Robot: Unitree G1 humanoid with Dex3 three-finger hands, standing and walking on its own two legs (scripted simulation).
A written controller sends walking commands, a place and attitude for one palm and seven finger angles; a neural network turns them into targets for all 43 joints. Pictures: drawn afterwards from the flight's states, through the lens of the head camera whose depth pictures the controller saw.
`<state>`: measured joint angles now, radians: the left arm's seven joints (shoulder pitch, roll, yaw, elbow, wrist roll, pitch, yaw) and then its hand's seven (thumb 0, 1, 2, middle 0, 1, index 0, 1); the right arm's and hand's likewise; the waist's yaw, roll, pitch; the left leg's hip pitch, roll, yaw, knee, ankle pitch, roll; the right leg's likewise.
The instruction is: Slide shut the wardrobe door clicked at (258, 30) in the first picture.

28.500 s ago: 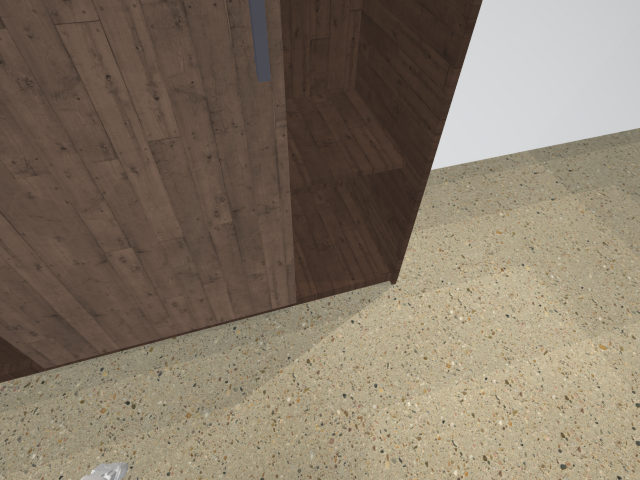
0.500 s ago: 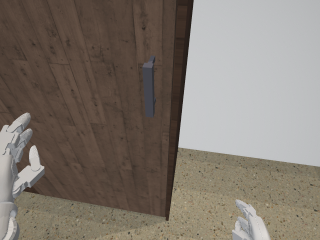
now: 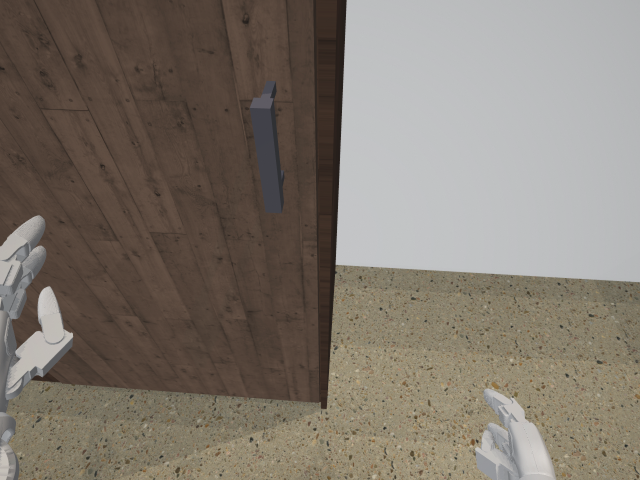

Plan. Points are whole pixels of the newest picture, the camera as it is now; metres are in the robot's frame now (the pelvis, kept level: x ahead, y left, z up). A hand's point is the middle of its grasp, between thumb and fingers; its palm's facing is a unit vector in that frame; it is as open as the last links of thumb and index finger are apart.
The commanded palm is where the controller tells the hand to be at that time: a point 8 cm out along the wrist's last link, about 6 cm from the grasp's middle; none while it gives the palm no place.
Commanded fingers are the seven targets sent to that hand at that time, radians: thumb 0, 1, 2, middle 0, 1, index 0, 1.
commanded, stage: step back with the hand held close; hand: left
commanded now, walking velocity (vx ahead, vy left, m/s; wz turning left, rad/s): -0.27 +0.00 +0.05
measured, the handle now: (272, 150) +0.43 +0.10 +0.21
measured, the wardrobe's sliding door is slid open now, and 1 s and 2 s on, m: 0.00 0.00 0.00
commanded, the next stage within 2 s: stop stepping back and stand still in 1.10 s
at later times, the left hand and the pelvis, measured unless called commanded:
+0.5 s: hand out of the picture +0.13 +0.29 +0.16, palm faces +0.45 -0.78 -0.43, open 7.4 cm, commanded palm +0.08 +0.33 +0.18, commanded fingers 0.00 0.90 0.90 -0.20 -0.30 -0.20 -0.30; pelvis -0.06 +0.02 -0.01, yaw +2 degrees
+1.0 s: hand out of the picture +0.09 +0.31 +0.16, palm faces +0.35 -0.86 -0.36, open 7.4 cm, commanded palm +0.03 +0.35 +0.18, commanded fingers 0.00 0.90 0.90 -0.20 -0.30 -0.20 -0.30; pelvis -0.13 +0.06 -0.02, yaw -4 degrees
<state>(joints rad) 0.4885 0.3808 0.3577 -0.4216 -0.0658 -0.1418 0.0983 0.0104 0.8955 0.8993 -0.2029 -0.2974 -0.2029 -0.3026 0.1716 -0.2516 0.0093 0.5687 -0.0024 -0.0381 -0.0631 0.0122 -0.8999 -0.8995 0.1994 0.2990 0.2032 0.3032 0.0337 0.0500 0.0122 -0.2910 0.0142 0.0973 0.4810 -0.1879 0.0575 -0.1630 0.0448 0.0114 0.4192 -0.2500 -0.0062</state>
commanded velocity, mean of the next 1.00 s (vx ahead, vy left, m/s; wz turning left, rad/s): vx -0.34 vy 0.00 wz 0.05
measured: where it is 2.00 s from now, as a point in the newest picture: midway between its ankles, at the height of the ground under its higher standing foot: outside the picture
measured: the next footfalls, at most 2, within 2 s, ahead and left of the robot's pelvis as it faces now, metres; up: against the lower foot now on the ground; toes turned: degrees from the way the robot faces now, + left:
right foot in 0.88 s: -0.15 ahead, -0.12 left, +0.00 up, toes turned -3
left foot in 1.26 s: -0.06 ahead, +0.16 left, +0.00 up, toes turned -4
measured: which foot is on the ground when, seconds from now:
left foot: down 0.00-1.00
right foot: down 0.00-0.60, up 0.62-0.86, down 0.88-1.00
